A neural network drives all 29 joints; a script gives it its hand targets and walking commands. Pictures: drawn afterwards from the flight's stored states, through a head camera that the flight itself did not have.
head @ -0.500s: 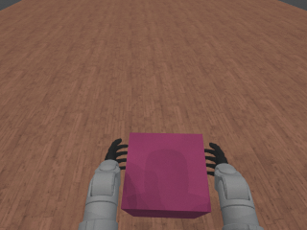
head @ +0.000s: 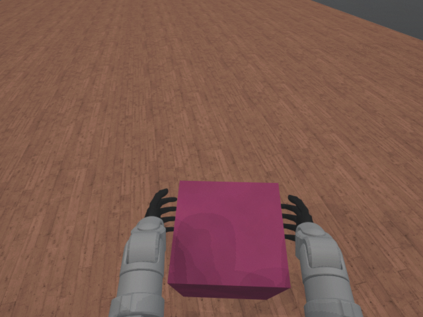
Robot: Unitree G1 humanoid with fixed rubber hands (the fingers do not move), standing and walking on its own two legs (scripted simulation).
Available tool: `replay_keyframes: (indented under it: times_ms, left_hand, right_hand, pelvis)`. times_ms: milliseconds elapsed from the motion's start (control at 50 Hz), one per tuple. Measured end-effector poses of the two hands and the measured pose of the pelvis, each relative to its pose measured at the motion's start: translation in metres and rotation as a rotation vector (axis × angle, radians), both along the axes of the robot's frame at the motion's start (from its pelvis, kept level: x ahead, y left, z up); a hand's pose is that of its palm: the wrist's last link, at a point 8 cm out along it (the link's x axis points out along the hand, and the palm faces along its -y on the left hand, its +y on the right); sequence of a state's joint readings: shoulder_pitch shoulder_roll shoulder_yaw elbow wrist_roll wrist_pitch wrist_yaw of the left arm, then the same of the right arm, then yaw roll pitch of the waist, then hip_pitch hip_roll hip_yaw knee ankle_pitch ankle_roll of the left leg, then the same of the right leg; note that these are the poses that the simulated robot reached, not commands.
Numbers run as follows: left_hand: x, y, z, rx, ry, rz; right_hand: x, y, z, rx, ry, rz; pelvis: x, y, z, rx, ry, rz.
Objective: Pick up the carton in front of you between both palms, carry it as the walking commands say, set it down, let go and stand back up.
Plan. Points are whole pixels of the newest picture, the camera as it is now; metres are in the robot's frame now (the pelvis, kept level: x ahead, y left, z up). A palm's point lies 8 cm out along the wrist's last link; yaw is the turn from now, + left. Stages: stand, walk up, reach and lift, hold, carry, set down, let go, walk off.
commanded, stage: hold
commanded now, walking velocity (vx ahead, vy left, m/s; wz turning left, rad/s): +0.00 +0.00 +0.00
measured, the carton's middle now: (226, 245) +0.31 +0.00 -0.06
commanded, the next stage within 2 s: set down in 0.12 s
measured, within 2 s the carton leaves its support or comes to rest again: neither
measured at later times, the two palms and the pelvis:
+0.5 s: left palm (158, 221) +0.33 +0.16 -0.01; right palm (287, 227) +0.33 -0.14 -0.02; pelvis +0.01 +0.00 -0.01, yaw +0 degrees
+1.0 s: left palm (170, 252) +0.36 +0.15 -0.20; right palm (270, 251) +0.38 -0.13 -0.21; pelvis -0.04 -0.01 -0.14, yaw +0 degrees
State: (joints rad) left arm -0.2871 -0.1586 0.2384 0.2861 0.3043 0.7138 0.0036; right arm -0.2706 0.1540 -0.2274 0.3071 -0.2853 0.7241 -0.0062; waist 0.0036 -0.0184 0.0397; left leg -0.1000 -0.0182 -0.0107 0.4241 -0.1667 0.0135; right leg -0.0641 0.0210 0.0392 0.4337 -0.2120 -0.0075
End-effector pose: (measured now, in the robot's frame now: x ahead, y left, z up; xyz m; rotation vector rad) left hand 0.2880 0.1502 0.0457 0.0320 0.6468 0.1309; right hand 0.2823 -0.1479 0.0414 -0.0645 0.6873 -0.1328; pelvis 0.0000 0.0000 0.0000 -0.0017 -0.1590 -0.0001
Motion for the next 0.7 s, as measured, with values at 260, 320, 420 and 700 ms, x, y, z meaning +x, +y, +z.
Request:
replay_keyframes:
  times_ms: [260, 320, 420, 700]
  left_hand:
    - [0.014, 0.008, -0.001, -0.013, 0.008, 0.008]
    - [0.023, 0.008, -0.007, -0.023, 0.022, 0.022]
    - [0.038, 0.007, -0.026, -0.027, 0.045, 0.057]
    - [0.046, 0.004, -0.165, 0.001, 0.038, 0.123]
  right_hand:
    - [0.014, 0.009, -0.002, 0.004, 0.009, -0.008]
    - [0.022, 0.009, -0.008, 0.007, 0.023, -0.013]
    - [0.037, 0.011, -0.03, 0.0, 0.049, -0.016]
    - [0.057, 0.012, -0.171, 0.0, 0.049, 0.002]
  pelvis:
    - [0.008, 0.01, 0.0, 0.001, 0.016, -0.007]
    - [0.01, 0.01, -0.002, 0.002, 0.029, -0.007]
    - [0.01, 0.008, -0.007, 0.004, 0.088, -0.002]
    - [-0.01, -0.006, -0.052, 0.001, 0.528, 0.007]
